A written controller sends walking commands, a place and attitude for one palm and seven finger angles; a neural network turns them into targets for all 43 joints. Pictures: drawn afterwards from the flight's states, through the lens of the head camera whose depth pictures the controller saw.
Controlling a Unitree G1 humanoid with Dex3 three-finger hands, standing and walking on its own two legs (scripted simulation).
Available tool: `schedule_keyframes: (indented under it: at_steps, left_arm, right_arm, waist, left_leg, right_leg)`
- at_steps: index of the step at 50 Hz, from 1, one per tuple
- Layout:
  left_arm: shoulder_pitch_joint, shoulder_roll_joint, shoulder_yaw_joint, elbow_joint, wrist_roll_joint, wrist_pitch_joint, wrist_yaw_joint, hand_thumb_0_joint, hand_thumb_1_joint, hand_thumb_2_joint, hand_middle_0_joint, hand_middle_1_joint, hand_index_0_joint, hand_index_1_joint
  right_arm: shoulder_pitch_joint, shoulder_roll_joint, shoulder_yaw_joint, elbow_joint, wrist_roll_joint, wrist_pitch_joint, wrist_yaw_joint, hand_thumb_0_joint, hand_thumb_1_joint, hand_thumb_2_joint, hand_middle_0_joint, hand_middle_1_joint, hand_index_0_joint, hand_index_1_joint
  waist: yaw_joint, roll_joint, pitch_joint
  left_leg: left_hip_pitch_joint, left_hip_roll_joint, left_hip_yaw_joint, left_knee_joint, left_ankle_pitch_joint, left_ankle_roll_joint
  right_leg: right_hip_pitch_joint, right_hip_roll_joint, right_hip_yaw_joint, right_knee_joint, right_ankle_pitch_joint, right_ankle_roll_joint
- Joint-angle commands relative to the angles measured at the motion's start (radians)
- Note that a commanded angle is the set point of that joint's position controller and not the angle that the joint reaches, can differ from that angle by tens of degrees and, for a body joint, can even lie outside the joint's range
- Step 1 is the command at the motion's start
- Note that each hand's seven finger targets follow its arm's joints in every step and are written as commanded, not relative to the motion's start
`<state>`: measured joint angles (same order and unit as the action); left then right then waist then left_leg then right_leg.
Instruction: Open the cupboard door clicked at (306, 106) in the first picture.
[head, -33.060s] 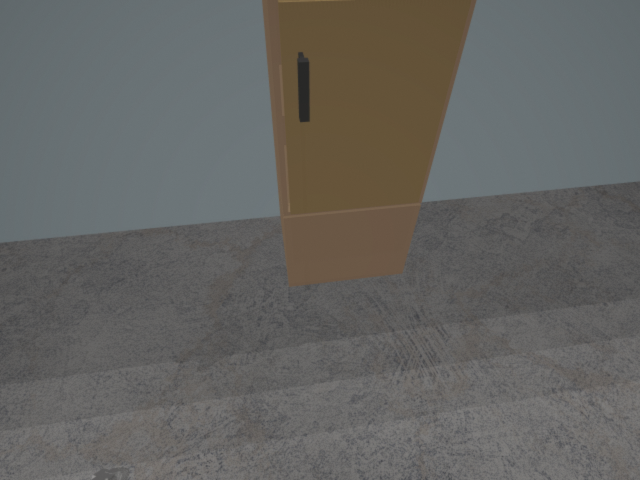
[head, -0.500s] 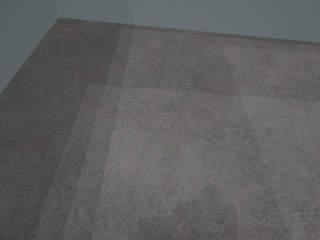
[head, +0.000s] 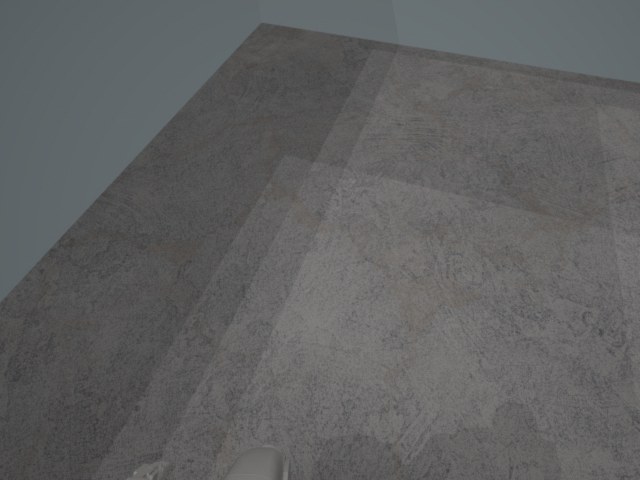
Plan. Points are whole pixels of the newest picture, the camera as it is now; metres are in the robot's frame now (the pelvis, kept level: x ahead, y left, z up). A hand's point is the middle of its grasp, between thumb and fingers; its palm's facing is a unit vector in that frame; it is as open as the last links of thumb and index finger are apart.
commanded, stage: turn to face it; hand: left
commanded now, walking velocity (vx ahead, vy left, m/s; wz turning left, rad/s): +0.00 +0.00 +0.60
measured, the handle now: out of the picture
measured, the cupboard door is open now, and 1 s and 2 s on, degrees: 40 40 40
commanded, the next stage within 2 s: none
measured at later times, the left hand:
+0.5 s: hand out of the picture +0.07 +0.22 -0.16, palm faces +0.32 -0.90 -0.29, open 7.4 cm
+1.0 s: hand out of the picture -0.01 +0.22 -0.17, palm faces +0.61 -0.76 -0.24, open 7.4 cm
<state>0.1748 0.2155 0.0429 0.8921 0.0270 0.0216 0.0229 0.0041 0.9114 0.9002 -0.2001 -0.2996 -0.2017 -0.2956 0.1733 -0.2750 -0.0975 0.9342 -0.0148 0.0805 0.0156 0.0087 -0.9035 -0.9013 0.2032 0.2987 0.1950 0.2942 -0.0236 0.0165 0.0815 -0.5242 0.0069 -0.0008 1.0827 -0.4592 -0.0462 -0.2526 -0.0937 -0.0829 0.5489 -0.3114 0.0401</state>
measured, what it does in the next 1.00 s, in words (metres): steps on the spot, turning left: left foot, then right foot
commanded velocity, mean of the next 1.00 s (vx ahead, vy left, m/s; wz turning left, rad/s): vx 0.00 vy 0.00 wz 0.60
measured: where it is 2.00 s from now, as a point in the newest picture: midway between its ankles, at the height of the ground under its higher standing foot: outside the picture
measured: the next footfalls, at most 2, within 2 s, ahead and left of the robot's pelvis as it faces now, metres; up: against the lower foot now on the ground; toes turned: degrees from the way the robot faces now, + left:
left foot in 0.18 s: +0.05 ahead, +0.13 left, +0.00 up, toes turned +12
right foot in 0.50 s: +0.12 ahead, -0.14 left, +0.00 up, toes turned +17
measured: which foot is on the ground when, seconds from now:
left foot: up 0.00-0.16, down 0.18-0.50, up 0.52-0.78, down 0.80-1.00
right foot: down 0.00-0.16, up 0.18-0.48, down 0.50-0.80, up 0.82-1.00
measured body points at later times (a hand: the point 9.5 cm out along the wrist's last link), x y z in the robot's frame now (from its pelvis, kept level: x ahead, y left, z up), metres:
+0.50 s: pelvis +0.03 -0.02 -0.01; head +0.07 -0.01 +0.44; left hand +0.05 +0.27 -0.13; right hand +0.19 -0.24 -0.15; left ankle +0.01 +0.12 -0.73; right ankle +0.08 -0.16 -0.74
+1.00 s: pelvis +0.05 -0.01 +0.00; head +0.08 +0.04 +0.45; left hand -0.04 +0.26 -0.15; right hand +0.27 -0.16 -0.13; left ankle -0.01 +0.08 -0.73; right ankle +0.12 -0.14 -0.67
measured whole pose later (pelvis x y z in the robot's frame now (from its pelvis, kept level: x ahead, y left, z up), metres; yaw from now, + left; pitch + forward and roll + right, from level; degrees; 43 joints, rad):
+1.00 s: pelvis +0.05 -0.01 +0.00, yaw +37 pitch +1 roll -1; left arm 0.15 0.27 0.07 0.90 0.01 0.07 0.01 0.01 0.91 0.90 -0.20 -0.30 -0.20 -0.30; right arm 0.17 -0.21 -0.05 0.90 -0.02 0.03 -0.01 0.01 -0.90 -0.90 0.21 0.30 0.20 0.29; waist 0.00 -0.04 0.11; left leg -0.30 0.00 -0.03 0.55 -0.27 0.02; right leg -0.47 -0.08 -0.04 1.03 -0.46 0.09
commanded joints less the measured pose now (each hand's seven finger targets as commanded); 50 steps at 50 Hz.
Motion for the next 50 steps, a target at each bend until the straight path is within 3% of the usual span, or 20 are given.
schedule_keyframes:
  at_steps: [1, 4, 6, 7, 8, 9, 10, 14, 22, 23, 25, 27, 29, 35, 38, 39, 40, 41, 45, 50]
  left_arm:
    - [0.039, 0.184, 0.047, -0.062, 0.002, -0.029, 0.009, 0.0, 0.9, 0.9, -0.2, -0.3, -0.2, -0.3]
    - [0.114, 0.231, 0.057, -0.036, 0.002, -0.028, 0.005, 0.0, 0.9, 0.9, -0.2, -0.3, -0.2, -0.3]
    - [0.092, 0.237, 0.062, -0.039, -0.01, -0.027, -0.002, 0.0, 0.9, 0.9, -0.2, -0.3, -0.2, -0.3]
    - [0.072, 0.221, 0.059, -0.051, -0.016, -0.025, -0.005, 0.0, 0.9, 0.9, -0.2, -0.3, -0.2, -0.3]
    - [0.06, 0.152, 0.047, -0.091, -0.025, -0.018, -0.011, 0.0, 0.9, 0.9, -0.2, -0.3, -0.2, -0.3]
    - [-0.011, 0.121, 0.031, -0.125, -0.02, -0.004, -0.005, 0.0, 0.9, 0.9, -0.2, -0.3, -0.2, -0.3]
    - [-0.036, 0.143, 0.035, -0.136, -0.015, 0.006, 0.0, 0.0, 0.9, 0.9, -0.2, -0.3, -0.2, -0.3]
    - [-0.04, 0.121, 0.043, -0.086, -0.011, 0.016, -0.011, 0.0, 0.9, 0.9, -0.2, -0.3, -0.2, -0.3]
    - [0.072, 0.118, 0.045, -0.069, -0.016, 0.003, -0.011, 0.0, 0.9, 0.9, -0.2, -0.3, -0.2, -0.3]
    - [0.111, 0.137, 0.053, -0.06, -0.015, -0.004, -0.006, 0.0, 0.9, 0.9, -0.2, -0.3, -0.2, -0.3]
    - [0.13, 0.281, 0.077, -0.075, 0.007, -0.019, 0.008, 0.0, 0.9, 0.9, -0.2, -0.3, -0.2, -0.3]
    - [0.011, 0.223, 0.06, -0.115, -0.002, -0.017, 0.012, 0.0, 0.9, 0.9, -0.2, -0.3, -0.2, -0.3]
    - [-0.04, 0.172, 0.042, -0.12, -0.004, -0.019, 0.01, 0.0, 0.9, 0.9, -0.2, -0.3, -0.2, -0.3]
    - [0.092, 0.217, 0.06, -0.07, 0.003, -0.028, 0.009, 0.0, 0.9, 0.9, -0.2, -0.3, -0.2, -0.3]
    - [0.079, 0.221, 0.066, -0.063, -0.012, -0.021, -0.003, 0.0, 0.9, 0.9, -0.2, -0.3, -0.2, -0.3]
    - [0.077, 0.178, 0.06, -0.084, -0.02, -0.017, -0.008, 0.0, 0.9, 0.9, -0.2, -0.3, -0.2, -0.3]
    - [0.016, 0.107, 0.036, -0.129, -0.024, -0.011, -0.01, 0.0, 0.9, 0.9, -0.2, -0.3, -0.2, -0.3]
    - [-0.051, 0.131, 0.035, -0.145, -0.017, 0.003, -0.002, 0.0, 0.9, 0.9, -0.2, -0.3, -0.2, -0.3]
    - [-0.049, 0.115, 0.04, -0.096, -0.016, 0.012, -0.006, 0.0, 0.9, 0.9, -0.2, -0.3, -0.2, -0.3]
    - [-0.03, 0.102, 0.039, -0.09, -0.019, 0.016, -0.014, 0.0, 0.9, 0.9, -0.2, -0.3, -0.2, -0.3]
  right_arm:
    - [-0.085, -0.024, 0.011, -0.112, 0.005, -0.039, 0.014, 0.0, -0.9, -0.9, 0.2, 0.3, 0.2, 0.3]
    - [-0.108, -0.01, 0.024, -0.119, 0.008, -0.05, 0.017, 0.0, -0.9, -0.9, 0.2, 0.3, 0.2, 0.3]
    - [-0.031, -0.044, 0.019, -0.1, 0.004, -0.055, 0.014, 0.0, -0.9, -0.9, 0.2, 0.3, 0.2, 0.3]
    - [0.034, -0.092, 0.004, -0.09, 0.002, -0.06, 0.013, 0.0, -0.9, -0.9, 0.2, 0.3, 0.2, 0.3]
    - [0.112, -0.207, -0.025, -0.082, -0.006, -0.069, 0.004, 0.0, -0.9, -0.9, 0.2, 0.3, 0.2, 0.3]
    - [0.181, -0.268, -0.039, -0.061, -0.001, -0.06, -0.009, 0.0, -0.9, -0.9, 0.2, 0.3, 0.2, 0.3]
    - [0.174, -0.264, -0.037, -0.057, -0.008, -0.056, -0.013, 0.0, -0.9, -0.9, 0.2, 0.3, 0.2, 0.3]
    - [0.0, -0.175, -0.012, -0.097, -0.011, -0.065, -0.031, 0.0, -0.9, -0.9, 0.2, 0.3, 0.2, 0.3]
    - [-0.068, -0.172, -0.024, -0.123, -0.01, -0.045, -0.022, 0.0, -0.9, -0.9, 0.2, 0.3, 0.2, 0.3]
    - [-0.086, -0.153, -0.023, -0.131, -0.004, -0.042, -0.02, 0.0, -0.9, -0.9, 0.2, 0.3, 0.2, 0.3]
    - [-0.09, -0.047, -0.009, -0.167, 0.006, -0.043, -0.009, 0.0, -0.9, -0.9, 0.2, 0.3, 0.2, 0.3]
    - [-0.047, -0.067, -0.016, -0.155, -0.003, -0.032, 0.006, 0.0, -0.9, -0.9, 0.2, 0.3, 0.2, 0.3]
    - [-0.041, -0.064, -0.014, -0.107, -0.006, -0.019, 0.012, 0.0, -0.9, -0.9, 0.2, 0.3, 0.2, 0.3]
    - [-0.115, -0.004, 0.021, -0.127, 0.008, -0.044, 0.019, 0.0, -0.9, -0.9, 0.2, 0.3, 0.2, 0.3]
    - [-0.002, -0.052, 0.011, -0.102, 0.004, -0.056, 0.017, 0.0, -0.9, -0.9, 0.2, 0.3, 0.2, 0.3]
    - [0.064, -0.142, -0.01, -0.09, -0.003, -0.066, 0.01, 0.0, -0.9, -0.9, 0.2, 0.3, 0.2, 0.3]
    - [0.145, -0.24, -0.038, -0.082, -0.006, -0.065, -0.003, 0.0, -0.9, -0.9, 0.2, 0.3, 0.2, 0.3]
    - [0.194, -0.253, -0.039, -0.053, -0.008, -0.057, -0.014, 0.0, -0.9, -0.9, 0.2, 0.3, 0.2, 0.3]
    - [0.04, -0.159, -0.011, -0.082, -0.009, -0.069, -0.036, 0.0, -0.9, -0.9, 0.2, 0.3, 0.2, 0.3]
    - [-0.002, -0.167, -0.015, -0.091, -0.014, -0.06, -0.032, 0.0, -0.9, -0.9, 0.2, 0.3, 0.2, 0.3]
  waist:
    - [0.039, -0.256, -0.105]
    - [0.067, -0.208, -0.13]
    - [0.023, -0.193, -0.173]
    - [-0.017, -0.086, -0.21]
    - [-0.062, 0.211, -0.256]
    - [-0.092, 0.278, -0.262]
    - [-0.084, 0.153, -0.234]
    - [-0.009, 0.155, -0.094]
    - [0.046, 0.133, -0.116]
    - [0.071, 0.083, -0.117]
    - [0.099, -0.384, -0.098]
    - [0.026, -0.2, -0.058]
    - [-0.004, -0.291, -0.052]
    - [0.069, -0.197, -0.135]
    - [0.009, -0.131, -0.174]
    - [-0.027, 0.074, -0.233]
    - [-0.075, 0.305, -0.234]
    - [-0.093, 0.179, -0.243]
    - [-0.015, 0.166, -0.131]
    - [0.004, 0.144, -0.117]
  left_leg:
    - [-0.007, 0.029, 0.074, -0.173, -0.022, -0.028]
    - [0.086, -0.016, 0.138, -0.388, 0.033, -0.014]
    - [0.25, -0.029, 0.14, -0.559, 0.196, 0.004]
    - [0.421, 0.026, 0.07, -0.64, 0.383, 0.028]
    - [0.603, 0.3, -0.293, -0.654, 0.741, 0.16]
    - [0.594, 0.428, -0.438, -0.666, 1.011, 0.286]
    - [0.532, 0.435, -0.389, -0.669, 0.812, 0.311]
    - [0.323, 0.242, -0.262, -0.71, 0.547, 0.202]
    - [0.155, 0.163, -0.295, -0.656, 0.346, 0.165]
    - [0.069, 0.118, -0.276, -0.594, 0.272, 0.129]
    - [-0.124, -0.089, -0.021, -0.12, -0.143, 0.008]
    - [-0.051, -0.005, -0.069, 0.101, -0.063, 0.024]
    - [-0.051, 0.025, -0.027, 0.165, 0.018, -0.002]
    - [0.078, 0.004, 0.106, -0.348, -0.002, -0.016]
    - [0.329, -0.009, 0.096, -0.636, 0.275, 0.012]
    - [0.514, 0.157, -0.117, -0.669, 0.531, 0.082]
    - [0.599, 0.404, -0.442, -0.687, 0.963, 0.249]
    - [0.571, 0.432, -0.423, -0.66, 0.949, 0.31]
    - [0.405, 0.256, -0.254, -0.683, 0.743, 0.219]
    - [0.309, 0.209, -0.261, -0.707, 0.511, 0.2]
  right_leg:
    - [0.187, -0.23, 0.059, -0.129, 0.627, -0.136]
    - [0.237, -0.244, 0.035, -0.037, 0.736, -0.12]
    - [0.174, -0.226, -0.016, 0.065, 0.685, -0.069]
    - [0.05, -0.207, -0.052, 0.197, 0.558, -0.024]
    - [-0.235, -0.069, -0.101, 0.42, -0.03, 0.057]
    - [-0.338, -0.013, 0.002, 0.581, -0.383, 0.065]
    - [-0.344, -0.033, 0.076, 0.645, -0.344, 0.048]
    - [-0.296, -0.011, 0.083, 0.564, -0.144, 0.049]
    - [0.041, 0.088, 0.028, 0.073, -0.02, 0.027]
    - [0.154, 0.062, 0.045, -0.069, 0.046, 0.02]
    - [0.175, -0.381, 0.513, -0.355, -0.025, -0.147]
    - [-0.019, -0.348, 0.361, -0.337, -0.066, -0.193]
    - [0.008, -0.231, 0.186, -0.27, 0.14, -0.146]
    - [0.234, -0.259, 0.037, -0.076, 0.627, -0.142]
    - [0.108, -0.228, -0.045, 0.105, 0.53, -0.049]
    - [-0.087, -0.15, -0.095, 0.289, 0.268, 0.016]
    - [-0.335, -0.026, -0.074, 0.505, -0.363, 0.077]
    - [-0.346, -0.031, 0.052, 0.608, -0.365, 0.052]
    - [-0.32, -0.025, 0.093, 0.608, -0.145, 0.051]
    - [-0.168, 0.033, 0.058, 0.339, -0.141, 0.042]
